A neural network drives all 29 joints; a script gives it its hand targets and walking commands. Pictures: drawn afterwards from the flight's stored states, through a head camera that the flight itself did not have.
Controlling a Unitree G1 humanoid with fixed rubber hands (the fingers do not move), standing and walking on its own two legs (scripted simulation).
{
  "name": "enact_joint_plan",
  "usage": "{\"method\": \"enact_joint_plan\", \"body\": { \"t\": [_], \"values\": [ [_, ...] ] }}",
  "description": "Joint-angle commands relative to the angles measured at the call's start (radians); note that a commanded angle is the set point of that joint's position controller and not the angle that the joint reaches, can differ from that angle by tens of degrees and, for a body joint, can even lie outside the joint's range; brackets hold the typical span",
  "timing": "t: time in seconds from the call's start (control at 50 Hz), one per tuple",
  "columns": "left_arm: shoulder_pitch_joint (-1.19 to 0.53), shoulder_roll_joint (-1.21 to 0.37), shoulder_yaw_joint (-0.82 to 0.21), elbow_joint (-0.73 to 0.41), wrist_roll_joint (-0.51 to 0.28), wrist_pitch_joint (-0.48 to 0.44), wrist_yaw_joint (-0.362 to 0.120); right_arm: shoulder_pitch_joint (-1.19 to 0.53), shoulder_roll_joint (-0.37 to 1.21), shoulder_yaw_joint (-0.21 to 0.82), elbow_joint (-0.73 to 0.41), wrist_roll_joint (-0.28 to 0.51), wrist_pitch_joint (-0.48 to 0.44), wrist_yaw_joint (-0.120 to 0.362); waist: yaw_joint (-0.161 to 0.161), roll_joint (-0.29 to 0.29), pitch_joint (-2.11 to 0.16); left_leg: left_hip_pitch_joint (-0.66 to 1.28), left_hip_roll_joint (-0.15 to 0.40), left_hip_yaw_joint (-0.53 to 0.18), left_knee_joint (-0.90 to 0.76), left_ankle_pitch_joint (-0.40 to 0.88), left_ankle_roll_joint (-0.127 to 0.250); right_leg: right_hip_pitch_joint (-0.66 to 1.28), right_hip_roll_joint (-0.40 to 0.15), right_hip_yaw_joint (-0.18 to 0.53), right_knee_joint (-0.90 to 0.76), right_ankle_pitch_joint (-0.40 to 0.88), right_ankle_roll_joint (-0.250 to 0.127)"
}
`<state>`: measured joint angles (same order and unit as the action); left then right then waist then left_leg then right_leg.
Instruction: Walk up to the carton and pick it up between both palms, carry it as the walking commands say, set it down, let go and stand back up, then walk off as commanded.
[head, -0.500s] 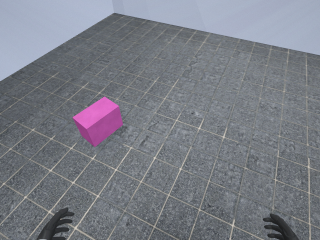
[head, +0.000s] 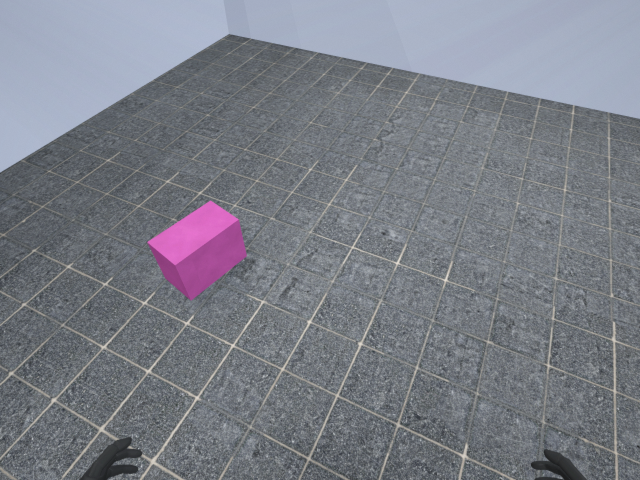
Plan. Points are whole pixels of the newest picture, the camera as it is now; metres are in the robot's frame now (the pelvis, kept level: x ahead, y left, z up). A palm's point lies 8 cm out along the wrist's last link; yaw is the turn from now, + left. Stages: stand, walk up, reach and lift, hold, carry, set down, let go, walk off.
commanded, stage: stand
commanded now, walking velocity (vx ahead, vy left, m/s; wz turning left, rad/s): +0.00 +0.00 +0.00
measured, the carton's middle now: (201, 249) +1.02 +0.51 -0.67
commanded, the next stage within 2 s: walk up in 0.68 s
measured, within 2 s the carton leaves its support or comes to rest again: neither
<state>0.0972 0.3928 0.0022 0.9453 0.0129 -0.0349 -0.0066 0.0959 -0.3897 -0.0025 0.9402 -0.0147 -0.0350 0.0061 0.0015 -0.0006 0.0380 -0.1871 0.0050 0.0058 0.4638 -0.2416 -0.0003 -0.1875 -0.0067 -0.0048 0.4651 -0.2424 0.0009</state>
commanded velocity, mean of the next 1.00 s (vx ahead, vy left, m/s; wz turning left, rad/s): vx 0.08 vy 0.02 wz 0.07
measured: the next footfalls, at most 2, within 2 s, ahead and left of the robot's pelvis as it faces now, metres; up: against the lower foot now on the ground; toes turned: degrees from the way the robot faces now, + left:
left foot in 1.26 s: +0.14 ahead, +0.27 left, +0.00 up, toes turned +19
right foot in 1.68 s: +0.51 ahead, +0.10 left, +0.00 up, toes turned +12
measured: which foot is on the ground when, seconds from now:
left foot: down 0.00-0.90, up 0.92-1.00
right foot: down 0.00-1.00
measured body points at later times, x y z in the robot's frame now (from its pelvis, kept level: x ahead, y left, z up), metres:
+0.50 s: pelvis +0.00 +0.00 +0.01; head +0.00 +0.00 +0.46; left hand +0.11 +0.32 -0.11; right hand +0.11 -0.32 -0.11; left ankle +0.01 +0.12 -0.74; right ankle +0.01 -0.12 -0.74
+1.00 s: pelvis +0.01 +0.01 +0.01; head +0.03 +0.00 +0.46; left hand +0.07 +0.33 -0.11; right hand +0.14 -0.29 -0.11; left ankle +0.00 +0.14 -0.69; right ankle +0.01 -0.12 -0.74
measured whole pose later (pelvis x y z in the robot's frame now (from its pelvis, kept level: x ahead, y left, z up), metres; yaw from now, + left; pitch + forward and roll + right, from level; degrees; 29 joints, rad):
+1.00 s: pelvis +0.01 +0.01 +0.01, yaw +5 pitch +1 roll +1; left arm 0.17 0.36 0.05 1.00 0.02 -0.01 0.05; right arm 0.12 -0.37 -0.07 0.93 -0.05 0.05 0.07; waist -0.01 0.00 0.01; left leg -0.44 0.00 -0.01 0.90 -0.34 -0.03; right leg -0.18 -0.07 -0.08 0.40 -0.23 0.02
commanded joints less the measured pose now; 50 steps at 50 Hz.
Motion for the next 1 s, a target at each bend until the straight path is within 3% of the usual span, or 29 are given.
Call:
{"method": "enact_joint_plan", "body": {
  "t": [0.0,0.32,0.84,0.86,0.88,0.9,0.92,0.94,0.96,0.98],
  "values": [
    [-0.046,0.168,0.033,-0.026,-0.001,-0.01,0.005,-0.046,-0.167,-0.034,-0.027,0.001,-0.01,-0.004,0.0,0.001,-0.063,0.02,0.106,-0.099,-0.105,0.128,0.039,0.023,-0.107,0.1,-0.104,0.133,-0.043],
    [-0.055,0.174,0.028,0.046,-0.001,-0.003,0.007,-0.054,-0.174,-0.032,0.051,0.002,-0.004,-0.006,0.0,0.001,-0.052,0.044,0.116,-0.099,-0.159,0.119,0.031,0.046,-0.116,0.1,-0.158,0.123,-0.036],
    [-0.051,0.179,0.028,0.07,-0.003,0.003,0.01,-0.047,-0.179,-0.033,0.075,0.003,0.003,-0.009,-0.001,0.001,-0.055,0.063,0.122,-0.098,-0.176,0.16,0.029,0.069,-0.123,0.097,-0.176,0.16,-0.033],
    [-0.108,0.133,0.074,0.023,0.001,0.05,-0.013,0.146,-0.184,-0.098,0.071,-0.027,0.061,-0.036,-0.078,-0.028,-0.064,0.146,0.252,-0.295,-0.211,-0.425,0.084,-0.22,-0.055,0.027,0.11,-0.379,-0.017],
    [-0.001,0.114,0.056,0.015,0.012,0.061,0.027,-0.03,-0.137,-0.076,0.03,-0.018,0.09,0.023,0.024,0.155,0.009,-0.274,0.105,-0.248,-0.106,-0.472,0.086,0.037,-0.165,0.1,0.001,-0.404,-0.033],
    [0.262,0.177,0.089,0.082,0.007,0.057,0.05,-0.279,-0.097,-0.082,-0.132,-0.016,0.096,0.072,0.179,-0.013,0.039,-0.668,-0.017,-0.073,0.116,-0.362,-0.026,0.338,-0.333,0.293,-0.273,-0.488,-0.091],
    [0.322,0.241,0.108,0.102,0.01,0.038,0.071,-0.324,-0.018,-0.058,-0.18,-0.039,0.09,0.076,0.187,-0.183,0.056,-0.75,0.043,-0.074,0.448,-0.201,-0.022,0.304,-0.562,0.543,-0.377,-0.556,-0.1],
    [0.272,0.201,0.092,0.081,0.016,0.024,0.087,-0.228,-0.02,-0.07,-0.171,-0.045,0.077,0.072,0.124,-0.055,0.011,-0.706,0.091,-0.114,0.558,-0.13,-0.026,0.291,-0.539,0.456,-0.35,-0.471,-0.097],
    [0.197,0.166,0.087,0.047,0.014,0.017,0.076,-0.142,-0.031,-0.083,-0.144,-0.041,0.065,0.071,0.07,-0.09,-0.002,-0.634,0.097,-0.11,0.602,-0.099,-0.036,0.221,-0.49,0.356,-0.339,-0.445,-0.082],
    [0.157,0.147,0.086,0.029,0.015,0.006,0.066,-0.09,-0.048,-0.096,-0.129,-0.031,0.064,0.081,0.036,-0.124,-0.013,-0.565,0.099,-0.109,0.645,-0.053,-0.043,0.164,-0.449,0.269,-0.344,-0.402,-0.07]
  ]
}}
